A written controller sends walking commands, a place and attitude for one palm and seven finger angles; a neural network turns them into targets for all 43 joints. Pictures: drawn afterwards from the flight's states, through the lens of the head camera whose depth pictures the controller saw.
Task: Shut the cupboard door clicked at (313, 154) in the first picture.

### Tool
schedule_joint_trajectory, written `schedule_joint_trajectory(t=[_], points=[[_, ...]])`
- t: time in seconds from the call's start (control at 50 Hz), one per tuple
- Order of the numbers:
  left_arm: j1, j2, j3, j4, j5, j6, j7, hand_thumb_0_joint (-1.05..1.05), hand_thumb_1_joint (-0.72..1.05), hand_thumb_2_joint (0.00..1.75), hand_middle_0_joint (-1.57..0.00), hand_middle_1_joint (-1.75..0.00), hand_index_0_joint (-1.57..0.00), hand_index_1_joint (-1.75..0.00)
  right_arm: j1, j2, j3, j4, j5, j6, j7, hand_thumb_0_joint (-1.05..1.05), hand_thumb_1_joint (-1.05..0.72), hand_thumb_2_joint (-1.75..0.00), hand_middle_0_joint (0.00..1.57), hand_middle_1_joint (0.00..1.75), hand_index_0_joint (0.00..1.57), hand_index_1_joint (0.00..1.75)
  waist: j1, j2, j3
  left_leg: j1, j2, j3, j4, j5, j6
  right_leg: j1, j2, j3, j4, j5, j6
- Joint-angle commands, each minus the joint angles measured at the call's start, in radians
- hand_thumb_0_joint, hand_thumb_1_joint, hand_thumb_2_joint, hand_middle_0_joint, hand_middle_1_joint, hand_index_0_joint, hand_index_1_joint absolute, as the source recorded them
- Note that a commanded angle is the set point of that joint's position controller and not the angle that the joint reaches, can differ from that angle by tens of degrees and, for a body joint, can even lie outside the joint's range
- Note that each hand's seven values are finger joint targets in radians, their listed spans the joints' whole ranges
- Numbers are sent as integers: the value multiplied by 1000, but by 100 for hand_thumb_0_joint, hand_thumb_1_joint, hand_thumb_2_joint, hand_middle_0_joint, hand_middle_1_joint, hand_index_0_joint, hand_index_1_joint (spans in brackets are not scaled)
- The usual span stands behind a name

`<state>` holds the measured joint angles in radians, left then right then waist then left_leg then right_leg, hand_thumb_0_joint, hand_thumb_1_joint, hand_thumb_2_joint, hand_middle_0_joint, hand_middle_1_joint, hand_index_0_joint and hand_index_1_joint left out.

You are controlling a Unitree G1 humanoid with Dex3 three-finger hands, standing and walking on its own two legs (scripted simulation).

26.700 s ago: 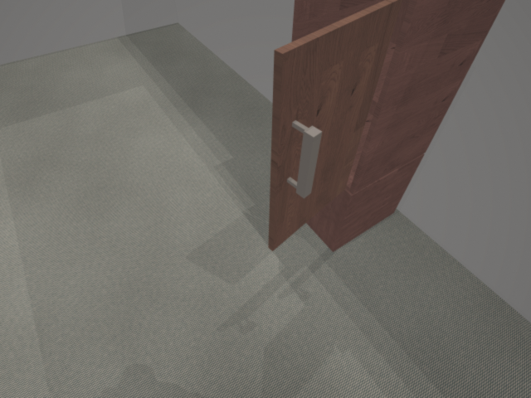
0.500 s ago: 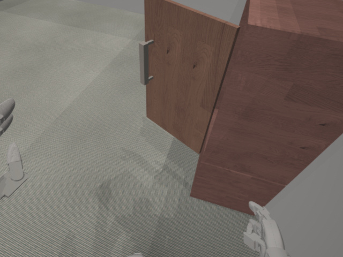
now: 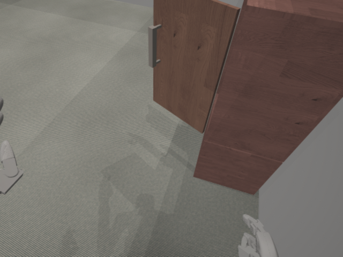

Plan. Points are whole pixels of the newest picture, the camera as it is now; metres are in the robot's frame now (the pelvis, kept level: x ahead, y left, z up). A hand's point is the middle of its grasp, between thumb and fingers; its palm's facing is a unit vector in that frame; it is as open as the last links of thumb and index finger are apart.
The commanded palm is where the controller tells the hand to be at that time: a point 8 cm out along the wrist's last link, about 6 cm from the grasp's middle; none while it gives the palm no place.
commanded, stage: stop stepping back and stand still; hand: left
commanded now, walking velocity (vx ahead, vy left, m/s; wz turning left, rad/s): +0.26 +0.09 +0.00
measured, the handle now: (155, 46) +0.93 +0.14 +0.02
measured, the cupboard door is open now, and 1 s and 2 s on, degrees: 65 65 65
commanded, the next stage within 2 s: let the arm hang, fingers relaxed in 1.18 s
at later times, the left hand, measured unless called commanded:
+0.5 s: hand out of the picture +0.09 +0.29 +0.18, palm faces +0.45 -0.79 -0.42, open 7.4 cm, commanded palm +0.04 +0.32 +0.18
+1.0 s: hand out of the picture +0.12 +0.33 +0.18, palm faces +0.45 -0.77 -0.46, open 7.4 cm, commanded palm +0.06 +0.36 +0.18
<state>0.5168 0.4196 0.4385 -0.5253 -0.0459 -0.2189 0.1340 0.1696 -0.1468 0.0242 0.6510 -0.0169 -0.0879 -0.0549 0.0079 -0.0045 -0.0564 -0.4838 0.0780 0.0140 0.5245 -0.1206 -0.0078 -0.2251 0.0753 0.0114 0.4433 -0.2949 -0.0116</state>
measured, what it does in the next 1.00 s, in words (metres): steps on the spot: left foot, then right foot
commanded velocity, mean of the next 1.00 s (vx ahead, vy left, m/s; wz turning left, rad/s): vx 0.15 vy -0.02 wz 0.00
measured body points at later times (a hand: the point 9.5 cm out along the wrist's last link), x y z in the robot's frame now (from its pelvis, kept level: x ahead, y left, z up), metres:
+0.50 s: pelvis -0.10 +0.02 +0.01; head -0.14 +0.04 +0.46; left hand +0.06 +0.33 +0.20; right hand +0.04 -0.20 -0.07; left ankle -0.04 +0.10 -0.73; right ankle -0.13 -0.07 -0.73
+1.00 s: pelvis -0.08 +0.06 +0.00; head -0.08 +0.07 +0.45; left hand +0.09 +0.37 +0.20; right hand +0.07 -0.17 -0.08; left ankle -0.05 +0.16 -0.73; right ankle -0.12 -0.06 -0.73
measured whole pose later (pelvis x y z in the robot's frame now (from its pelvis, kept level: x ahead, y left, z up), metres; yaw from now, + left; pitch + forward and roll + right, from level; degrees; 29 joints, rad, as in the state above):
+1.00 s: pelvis -0.08 +0.06 +0.00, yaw +1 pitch +1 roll -1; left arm 0.55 0.44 0.44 -0.50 -0.04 -0.18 0.17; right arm 0.24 -0.17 0.03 0.63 0.01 -0.10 -0.07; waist -0.03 -0.02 -0.03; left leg -0.31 0.04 0.08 0.55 -0.25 0.02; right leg -0.18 0.01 -0.04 0.49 -0.32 0.00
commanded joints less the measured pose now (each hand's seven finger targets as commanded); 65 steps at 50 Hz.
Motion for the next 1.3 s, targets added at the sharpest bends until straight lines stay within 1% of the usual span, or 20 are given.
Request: schedule_joint_trajectory(t=[0.0, 0.04, 0.08, 0.18, 0.24, 0.3, 0.38, 0.46, 0.52, 0.54, 0.58, 0.72, 0.76, 0.8, 0.88, 0.96, 1.1, 1.24, 1.26, 1.28], points=[[62, 227, 123, -149, -11, -39, 25, 0, 90, 90, -20, -30, -20, -30, -40, -155, -81, -182, 31, -4, -20, 0, -90, -90, 20, 30, 20, 30, -19, -152, -249, 141, -51, 37, 140, -147, -12, 45, -276, 176, -80, 676, 42], [101, 238, 145, -120, -4, -5, 40, 0, 90, 90, -20, -30, -20, -30, -51, -149, -65, -196, 32, 21, -24, 0, -90, -90, 20, 30, 20, 30, -7, -170, -161, -7, -74, -39, 288, -287, -6, 25, -352, 260, -96, 517, -61], [44, 247, 158, -136, -1, 12, 56, 0, 90, 90, -20, -30, -20, -30, -41, -160, -49, -193, 25, 29, -32, 0, -90, -90, 20, 30, 20, 30, -26, -89, -118, 19, -51, -65, 219, -268, -1, -12, -341, 245, -84, 330, -121], [-47, 181, 76, -119, 8, 1, 59, 0, 90, 90, -20, -30, -20, -30, -20, -197, -66, -193, 39, -15, -54, 0, -90, -90, 20, 30, 20, 30, -35, 15, -9, 220, 4, -84, -128, -206, 48, -97, -134, 119, -134, -77, 3], [-139, 139, 36, -170, 41, -12, 57, 0, 90, 90, -20, -30, -20, -30, -24, -205, -48, -185, 20, -44, -56, 0, -90, -90, 20, 30, 20, 30, -42, 293, 75, -33, 137, -334, -449, -727, 84, 26, -21, -25, 179, -53, 35], [-180, 142, 25, -194, 51, -8, 51, 0, 90, 90, -20, -30, -20, -30, -20, -192, -54, -177, 10, -79, -49, 0, -90, -90, 20, 30, 20, 30, -32, 233, 82, 6, 148, -336, -451, -720, 85, -16, -3, -60, 247, -101, 20], [-21, 160, 59, -162, 29, 14, 53, 0, 90, 90, -20, -30, -20, -30, -10, -184, -49, -163, 1, -74, -38, 0, -90, -90, 20, 30, 20, 30, -27, 209, -12, 168, 92, -223, -362, -485, 32, 60, -2, -108, -5, -92, -13], [-18, 174, 91, -102, 9, 35, 52, 0, 90, 90, -20, -30, -20, -30, -6, -179, -52, -163, -6, -22, -35, 0, -90, -90, 20, 30, 20, 30, -36, 90, -29, 33, 40, -126, -175, -430, 17, 166, -103, 20, -91, -129, -71], [-58, 179, 81, -87, 10, 50, 53, 0, 90, 90, -20, -30, -20, -30, -22, -176, -69, -172, 6, 8, -28, 0, -90, -90, 20, 30, 20, 30, -18, -184, 38, -72, -55, -11, 278, -311, 0, -4, -350, 424, -284, -520, -213], [-84, 168, 61, -91, 11, 40, 59, 0, 90, 90, -20, -30, -20, -30, -30, -179, -68, -171, 12, 6, -23, 0, -90, -90, 20, 30, 20, 30, -21, -193, 91, -137, -47, -23, 401, -303, 1, -19, -400, 461, -307, -466, -246], [-163, 188, 68, -95, 19, 12, 64, 0, 90, 90, -20, -30, -20, -30, -30, -186, -61, -152, 5, 2, -21, 0, -90, -90, 20, 30, 20, 30, -31, -87, 111, -146, -7, -51, 424, -301, -1, -43, -400, 360, -270, -353, -241], [-125, 185, 64, -158, 23, -8, 75, 0, 90, 90, -20, -30, -20, -30, -29, -167, -55, -158, 8, -22, -51, 0, -90, -90, 20, 30, 20, 30, -21, 28, 69, 264, -35, 74, -12, -184, 25, -150, -235, 95, -112, -244, -107], [-91, 189, 93, -213, 15, -15, 74, 0, 90, 90, -20, -30, -20, -30, -27, -202, -69, -179, 18, -29, -53, 0, -90, -90, 20, 30, 20, 30, -16, 160, 14, 311, 79, -110, -120, -86, 74, -112, -119, 10, 86, -45, -24], [-58, 194, 119, -222, 12, -28, 65, 0, 90, 90, -20, -30, -20, -30, -21, -178, -55, -168, 9, -41, -50, 0, -90, -90, 20, 30, 20, 30, -24, 260, -11, 283, 180, -311, -244, -118, 110, -105, -62, -59, 197, -86, 17], [-10, 192, 128, -199, 19, -34, 57, 0, 90, 90, -20, -30, -20, -30, -12, -183, -54, -151, 12, -70, -33, 0, -90, -90, 20, 30, 20, 30, -16, 172, -46, 260, 132, -150, -149, 110, 75, 26, -77, -47, 19, 56, 20], [48, 154, 103, -144, 1, -21, 50, 0, 90, 90, -20, -30, -20, -30, -7, -179, -57, -161, 28, -49, -21, 0, -90, -90, 20, 30, 20, 30, -26, 58, -103, 217, 54, -41, -71, 116, 25, 115, -118, 25, 13, 306, -5], [-7, 169, 94, -125, -3, -3, 47, 0, 90, 90, -20, -30, -20, -30, -30, -158, -41, -174, 29, -19, -32, 0, -90, -90, 20, 30, 20, 30, -25, 49, -103, 250, 45, -19, -68, 174, 23, 96, -132, 28, 10, 397, 1], [-59, 159, 71, -136, 1, 2, 48, 0, 90, 90, -20, -30, -20, -30, -43, -161, -40, -189, 31, -12, -35, 0, -90, -90, 20, 30, 20, 30, -21, 72, -58, 229, 33, -24, -95, 63, 22, 64, -132, 33, -36, 278, 1], [-69, -18, -361, 601, 65, 149, -98, 0, 90, 90, -20, -30, -20, -30, -126, -352, -87, -14, 35, -73, 56, 0, -90, -90, 20, 30, 20, 30, -30, 79, 68, 179, 40, -26, 45, 230, 27, -64, -199, -24, 69, 380, -8], [-81, -42, -338, 636, 71, 219, -118, 0, 90, 90, -20, -30, -20, -30, -35, -305, -101, 23, 22, -35, 59, 0, -90, -90, 20, 30, 20, 30, -27, 68, -24, 247, 49, -9, 17, 216, 15, -69, -194, 31, 19, 318, -12]])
